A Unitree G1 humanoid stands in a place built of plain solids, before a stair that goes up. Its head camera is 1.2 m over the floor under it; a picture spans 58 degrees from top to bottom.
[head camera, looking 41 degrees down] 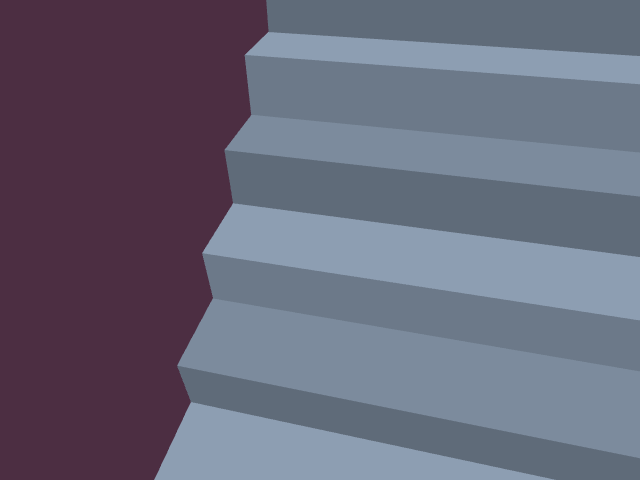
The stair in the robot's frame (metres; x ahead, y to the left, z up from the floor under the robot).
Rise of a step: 0.19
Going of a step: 0.24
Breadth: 1.28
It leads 12 degrees to the right of straight ahead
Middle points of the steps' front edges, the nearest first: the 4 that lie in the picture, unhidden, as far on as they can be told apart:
0.52 -0.25 0.19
0.75 -0.30 0.38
0.99 -0.35 0.57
1.22 -0.40 0.76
